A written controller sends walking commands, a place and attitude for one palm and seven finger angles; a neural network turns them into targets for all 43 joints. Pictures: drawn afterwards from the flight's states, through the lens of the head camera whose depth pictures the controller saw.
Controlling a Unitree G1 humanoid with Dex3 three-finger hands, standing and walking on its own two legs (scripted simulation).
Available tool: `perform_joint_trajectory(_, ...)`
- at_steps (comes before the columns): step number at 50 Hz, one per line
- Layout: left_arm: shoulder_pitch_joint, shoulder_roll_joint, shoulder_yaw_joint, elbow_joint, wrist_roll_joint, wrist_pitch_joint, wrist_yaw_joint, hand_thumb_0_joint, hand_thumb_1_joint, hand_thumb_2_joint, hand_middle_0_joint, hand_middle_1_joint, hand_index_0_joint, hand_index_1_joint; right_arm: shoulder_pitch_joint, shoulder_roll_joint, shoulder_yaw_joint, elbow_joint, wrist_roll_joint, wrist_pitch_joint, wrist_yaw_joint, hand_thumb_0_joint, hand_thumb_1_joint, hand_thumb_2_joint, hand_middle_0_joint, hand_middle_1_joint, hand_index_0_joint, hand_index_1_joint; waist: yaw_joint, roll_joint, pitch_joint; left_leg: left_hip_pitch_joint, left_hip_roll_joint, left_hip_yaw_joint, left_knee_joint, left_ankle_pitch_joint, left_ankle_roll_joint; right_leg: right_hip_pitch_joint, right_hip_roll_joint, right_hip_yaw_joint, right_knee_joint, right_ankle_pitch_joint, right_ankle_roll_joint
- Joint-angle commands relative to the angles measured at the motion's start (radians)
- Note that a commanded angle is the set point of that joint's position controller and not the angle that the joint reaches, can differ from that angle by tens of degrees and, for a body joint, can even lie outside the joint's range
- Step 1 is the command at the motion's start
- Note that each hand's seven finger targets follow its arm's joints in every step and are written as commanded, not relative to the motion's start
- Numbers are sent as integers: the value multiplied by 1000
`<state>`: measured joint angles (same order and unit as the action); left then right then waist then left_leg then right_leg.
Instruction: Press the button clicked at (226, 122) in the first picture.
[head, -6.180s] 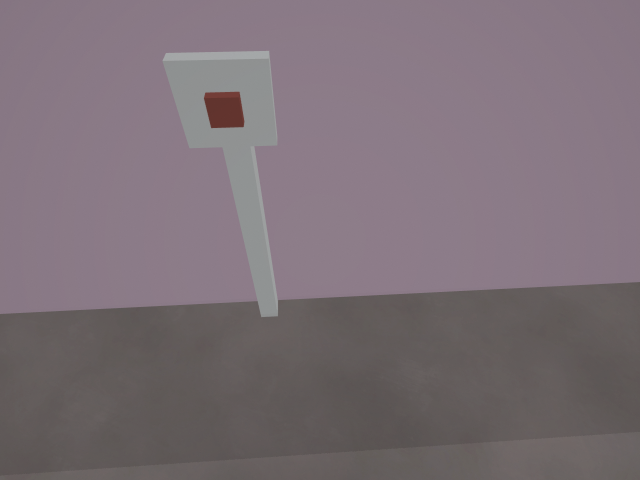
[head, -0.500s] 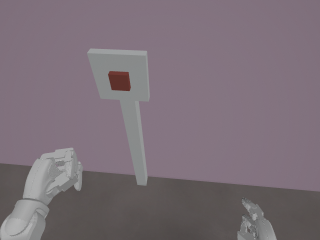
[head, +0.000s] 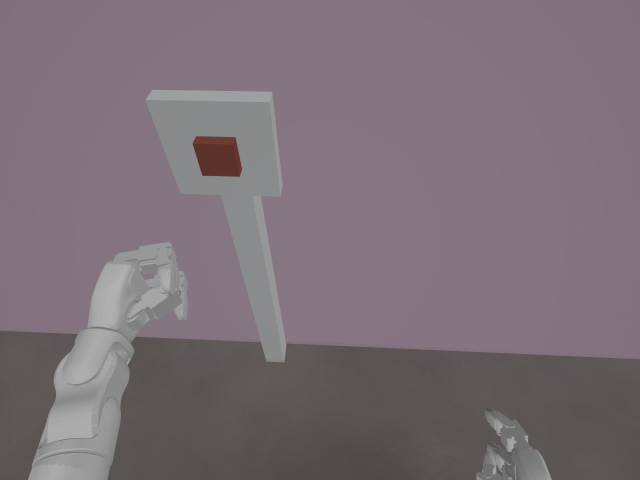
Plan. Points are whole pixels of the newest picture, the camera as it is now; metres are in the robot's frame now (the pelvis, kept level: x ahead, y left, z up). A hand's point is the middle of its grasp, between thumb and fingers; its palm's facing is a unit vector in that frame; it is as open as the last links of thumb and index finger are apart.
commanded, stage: aim a knuckle at the button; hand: left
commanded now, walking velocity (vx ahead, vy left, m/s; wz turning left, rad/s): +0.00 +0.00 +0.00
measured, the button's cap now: (218, 155) +0.56 +0.19 +0.11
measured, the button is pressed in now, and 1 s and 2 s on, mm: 0 0 0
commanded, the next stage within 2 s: press the button with the knuckle in 1.46 s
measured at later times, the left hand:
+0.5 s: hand (216, 240) +0.40 +0.17 +0.08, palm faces -0.02 -1.00 -0.02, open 3.1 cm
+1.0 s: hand (231, 213) +0.46 +0.16 +0.07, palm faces -0.01 -1.00 +0.00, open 3.1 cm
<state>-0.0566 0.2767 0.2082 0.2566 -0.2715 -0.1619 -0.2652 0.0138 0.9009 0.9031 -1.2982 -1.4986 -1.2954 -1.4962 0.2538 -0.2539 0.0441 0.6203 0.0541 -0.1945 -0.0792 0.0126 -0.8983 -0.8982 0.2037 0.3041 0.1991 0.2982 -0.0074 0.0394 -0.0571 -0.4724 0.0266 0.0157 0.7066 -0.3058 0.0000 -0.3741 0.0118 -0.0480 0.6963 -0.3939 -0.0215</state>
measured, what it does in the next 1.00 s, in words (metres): stands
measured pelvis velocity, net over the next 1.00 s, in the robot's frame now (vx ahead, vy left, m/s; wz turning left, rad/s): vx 0.00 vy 0.01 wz -0.05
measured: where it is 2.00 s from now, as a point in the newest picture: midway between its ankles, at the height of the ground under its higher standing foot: outside the picture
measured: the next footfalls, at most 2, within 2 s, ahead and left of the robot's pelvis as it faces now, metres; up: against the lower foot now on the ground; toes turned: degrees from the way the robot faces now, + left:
none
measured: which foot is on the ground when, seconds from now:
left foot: down 0.00-1.00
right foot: down 0.00-1.00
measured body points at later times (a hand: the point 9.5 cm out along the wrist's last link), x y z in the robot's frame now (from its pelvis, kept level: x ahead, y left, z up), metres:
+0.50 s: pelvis +0.00 +0.01 -0.01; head +0.04 +0.00 +0.44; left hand +0.40 +0.22 +0.09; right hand +0.11 -0.25 -0.12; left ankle +0.03 +0.12 -0.72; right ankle -0.02 -0.10 -0.72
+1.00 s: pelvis +0.00 +0.01 -0.02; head +0.07 +0.01 +0.43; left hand +0.46 +0.21 +0.08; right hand +0.01 -0.25 -0.14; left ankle +0.03 +0.12 -0.72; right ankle -0.02 -0.10 -0.72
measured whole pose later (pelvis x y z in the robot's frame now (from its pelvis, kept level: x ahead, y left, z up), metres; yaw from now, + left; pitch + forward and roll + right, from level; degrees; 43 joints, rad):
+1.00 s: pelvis +0.00 +0.01 -0.02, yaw -3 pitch +13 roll -1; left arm -0.70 0.35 0.32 1.00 -0.14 -0.36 -0.17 0.01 0.90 0.90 -1.30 -1.50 -1.29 -1.50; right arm 0.41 -0.26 0.01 0.65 0.02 0.05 -0.01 0.01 -0.90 -0.90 0.20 0.30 0.20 0.30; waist -0.11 0.03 -0.10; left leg -0.72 0.05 0.05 0.84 -0.36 0.01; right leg -0.63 0.03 -0.01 0.83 -0.43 -0.01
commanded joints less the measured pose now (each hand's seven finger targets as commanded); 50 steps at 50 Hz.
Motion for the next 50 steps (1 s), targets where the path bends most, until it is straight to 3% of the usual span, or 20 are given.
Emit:
perform_joint_trajectory(1, -288, 157, 61, -155, -1, -74, 23, 0, 900, 900, -1300, -1500, -1300, -1500, -62, -125, -58, -144, -5, -36, 2, 0, -900, -900, 200, 300, 200, 300, -4, -58, -194, 183, -25, -21, -63, 187, 32, -28, 6, 20, -104, 301, 18)
perform_joint_trajectory(3, -333, 144, 44, -162, 7, -87, 30, 0, 900, 900, -1300, -1500, -1300, -1500, -58, -122, -60, -142, -4, -27, 6, 0, -900, -900, 200, 300, 200, 300, -6, 5, -220, 206, -25, -19, -63, 197, 28, -37, 5, 17, -94, 309, 13)
perform_joint_trajectory(7, -399, 168, 63, -103, 18, -103, 51, 0, 900, 900, -1300, -1500, -1300, -1500, -36, -129, -67, -128, -8, -3, 9, 0, -900, -900, 200, 300, 200, 300, -17, -47, -244, 197, -23, -19, -49, 220, 31, -31, 8, 21, -83, 343, 15)
perform_joint_trajectory(9, -458, 176, 66, -65, 27, -107, 57, 0, 900, 900, -1300, -1500, -1300, -1500, -30, -129, -67, -117, -8, 12, 10, 0, -900, -900, 200, 300, 200, 300, -21, -4, -246, 198, -25, -14, -47, 214, 27, -44, 7, 22, -80, 338, 14)
perform_joint_trajectory(11, -498, 180, 61, -25, 34, -113, 63, 0, 900, 900, -1300, -1500, -1300, -1500, -17, -133, -68, -111, -8, 25, 11, 0, -900, -900, 200, 300, 200, 300, -29, -40, -243, 192, -21, -19, -39, 215, 31, -52, 12, 22, -78, 334, 13)
perform_joint_trajectory(15, -590, 143, 25, 15, 48, -134, 72, 0, 900, 900, -1300, -1500, -1300, -1500, 1, -128, -72, -105, -11, 44, 19, 0, -900, -900, 200, 300, 200, 300, -33, 33, -299, 229, -20, -24, -27, 256, 24, -70, 11, 18, -57, 360, 6)
perform_joint_trajectory(17, -623, 132, 15, 74, 50, -135, 80, 0, 900, 900, -1300, -1500, -1300, -1500, 15, -133, -75, -99, -11, 54, 24, 0, -900, -900, 200, 300, 200, 300, -45, -30, -286, 211, -16, -30, -21, 250, 27, -87, 16, 13, -55, 356, 10)
perform_joint_trajectory(18, -644, 159, 40, 103, 51, -137, 86, 0, 900, 900, -1300, -1500, -1300, -1500, 23, -139, -76, -93, -13, 62, 25, 0, -900, -900, 200, 300, 200, 300, -42, -43, -291, 196, -18, -30, -20, 239, 26, -83, 15, 15, -53, 353, 11)
perform_joint_trajectory(21, -697, 198, 66, 180, 67, -144, 99, 0, 900, 900, -1300, -1500, -1300, -1500, 38, -143, -75, -86, -16, 85, 28, 0, -900, -900, 200, 300, 200, 300, -44, -56, -284, 160, -20, -24, -12, 222, 29, -83, 16, 21, -49, 343, 11)
perform_joint_trajectory(24, -771, 210, 76, 238, 78, -158, 105, 0, 900, 900, -1300, -1500, -1300, -1500, 52, -141, -75, -84, -18, 104, 32, 0, -900, -900, 200, 300, 200, 300, -47, -22, -303, 152, -21, -24, -4, 224, 27, -95, 15, 25, -38, 347, 8)
perform_joint_trajectory(25, -824, 211, 73, 236, 81, -169, 105, 0, 900, 900, -1300, -1500, -1300, -1500, 57, -140, -76, -81, -19, 109, 33, 0, -900, -900, 200, 300, 200, 300, -57, 0, -313, 161, -21, -22, 2, 223, 27, -109, 16, 27, -36, 343, 9)
perform_joint_trajectory(28, -921, 228, 77, 331, 87, -188, 104, 0, 900, 900, -1300, -1500, -1300, -1500, 77, -144, -76, -65, -19, 125, 31, 0, -900, -900, 200, 300, 200, 300, -81, -38, -305, 125, -19, -22, 14, 192, 30, -132, 19, 33, -34, 321, 13)
perform_joint_trajectory(34, -1093, 224, 70, 483, 109, -235, 99, 0, 900, 900, -1300, -1500, -1300, -1500, 133, -148, -84, -32, -28, 143, 40, 0, -900, -900, 200, 300, 200, 300, -102, 30, -374, 158, -14, -35, 50, 218, 26, -210, 28, 26, -1, 297, 6)
perform_joint_trajectory(36, -1086, 259, 110, 554, 111, -242, 102, 0, 900, 900, -1300, -1500, -1300, -1500, 156, -158, -87, -26, -34, 152, 46, 0, -900, -900, 200, 300, 200, 300, -99, -27, -386, 123, -14, -35, 62, 223, 30, -200, 33, 27, 7, 307, 7)
perform_joint_trajectory(38, -1131, 287, 119, 599, 124, -245, 99, 0, 900, 900, -1300, -1500, -1300, -1500, 168, -161, -84, -25, -35, 165, 49, 0, -900, -900, 200, 300, 200, 300, -107, -7, -372, 79, -15, -29, 67, 205, 31, -211, 30, 32, 15, 303, 9)
perform_joint_trajectory(41, -1076, 318, 158, 605, 135, -256, 100, 0, 900, 900, -1300, -1500, -1300, -1500, 182, -163, -88, -49, -42, 181, 58, 0, -900, -900, 200, 300, 200, 300, -79, 17, -415, 76, -17, -24, 74, 229, 32, -190, 34, 32, 33, 320, 4)
perform_joint_trajectory(43, -1039, 300, 152, 559, 128, -266, 96, 0, 900, 900, -1300, -1500, -1300, -1500, 184, -158, -89, -71, -42, 191, 64, 0, -900, -900, 200, 300, 200, 300, -67, 18, -459, 92, -16, -19, 77, 262, 31, -164, 36, 32, 39, 353, 4)
perform_joint_trajectory(47, -1013, 278, 140, 542, 115, -258, 96, 0, 900, 900, -1300, -1500, -1300, -1500, 188, -158, -93, -79, -35, 206, 67, 0, -900, -900, 200, 300, 200, 300, -84, -42, -404, 61, -11, -15, 75, 236, 36, -174, 45, 28, 28, 349, 10)
perform_joint_trajectory(48, -1047, 317, 161, 531, 120, -258, 101, 0, 900, 900, -1300, -1500, -1300, -1500, 191, -163, -95, -74, -35, 210, 63, 0, -900, -900, 200, 300, 200, 300, -87, -40, -392, 44, -12, -13, 72, 210, 38, -173, 44, 35, 23, 332, 12)
perform_joint_trajectory(50, -1060, 305, 149, 465, 125, -266, 107, 0, 900, 900, -1300, -1500, -1300, -1500, 189, -155, -99, -78, -34, 211, 61, 0, -900, -900, 200, 300, 200, 300, -86, 23, -435, 90, -12, -11, 73, 232, 37, -171, 43, 36, 25, 343, 10)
